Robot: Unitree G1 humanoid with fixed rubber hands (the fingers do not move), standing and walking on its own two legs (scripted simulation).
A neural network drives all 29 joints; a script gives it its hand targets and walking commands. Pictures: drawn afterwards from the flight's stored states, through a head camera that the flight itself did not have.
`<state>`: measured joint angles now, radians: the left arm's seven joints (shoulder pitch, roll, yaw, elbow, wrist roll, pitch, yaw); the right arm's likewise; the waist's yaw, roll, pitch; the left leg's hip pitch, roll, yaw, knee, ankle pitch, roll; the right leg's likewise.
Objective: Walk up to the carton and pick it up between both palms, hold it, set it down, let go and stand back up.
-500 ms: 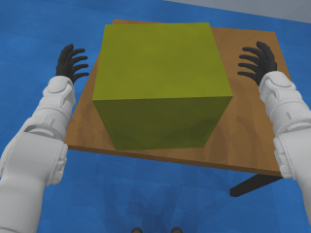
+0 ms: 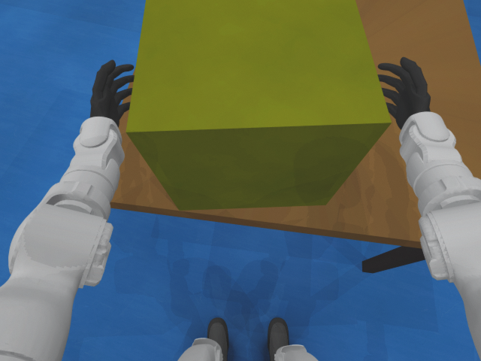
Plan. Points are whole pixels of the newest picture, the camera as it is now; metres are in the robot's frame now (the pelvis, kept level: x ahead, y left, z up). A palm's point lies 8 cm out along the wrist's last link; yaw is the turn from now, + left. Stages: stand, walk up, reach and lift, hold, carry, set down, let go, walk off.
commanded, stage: reach and lift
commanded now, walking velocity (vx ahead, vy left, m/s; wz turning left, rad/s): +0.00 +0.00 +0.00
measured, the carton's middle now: (250, 109) +0.52 +0.02 +0.03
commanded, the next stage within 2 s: none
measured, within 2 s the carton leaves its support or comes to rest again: neither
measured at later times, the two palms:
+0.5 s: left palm (130, 112) +0.48 +0.21 +0.06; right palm (392, 103) +0.51 -0.20 +0.06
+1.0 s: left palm (132, 113) +0.48 +0.21 +0.06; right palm (374, 104) +0.51 -0.18 +0.06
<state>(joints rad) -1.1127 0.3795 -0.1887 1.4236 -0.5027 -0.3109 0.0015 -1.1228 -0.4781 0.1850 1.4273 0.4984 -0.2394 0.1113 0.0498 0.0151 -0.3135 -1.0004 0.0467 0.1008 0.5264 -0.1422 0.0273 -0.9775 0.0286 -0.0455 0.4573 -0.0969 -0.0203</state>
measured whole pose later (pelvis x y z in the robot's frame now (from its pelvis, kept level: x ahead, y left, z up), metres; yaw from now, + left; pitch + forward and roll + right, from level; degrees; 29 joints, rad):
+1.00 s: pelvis +0.01 +0.00 +0.01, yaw +1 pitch +33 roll -2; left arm -1.07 0.24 0.01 1.41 -0.28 -0.36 0.08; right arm -1.10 -0.31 0.01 1.39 0.27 -0.25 0.01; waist 0.04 0.03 -0.29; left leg -0.88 0.03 0.09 0.40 -0.10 0.02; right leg -0.84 0.03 -0.05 0.30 -0.04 -0.02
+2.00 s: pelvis +0.05 +0.00 +0.03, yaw +6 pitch +24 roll -1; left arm -0.84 0.13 0.39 1.13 0.15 -0.32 0.01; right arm -0.83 -0.14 -0.47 1.04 -0.31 -0.24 0.06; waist -0.04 0.04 -0.17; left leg -0.56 0.00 0.02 0.19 -0.05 0.02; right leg -0.50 0.01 -0.11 0.11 -0.02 -0.02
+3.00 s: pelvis +0.02 -0.01 +0.04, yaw +7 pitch +14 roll -1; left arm -0.78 0.18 0.20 1.08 0.00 -0.18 0.02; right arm -0.71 -0.13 -0.31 0.97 -0.15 -0.14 -0.01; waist -0.04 0.05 -0.16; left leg -0.42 0.00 -0.01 0.25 -0.07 0.01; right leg -0.35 0.01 -0.14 0.17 -0.06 -0.03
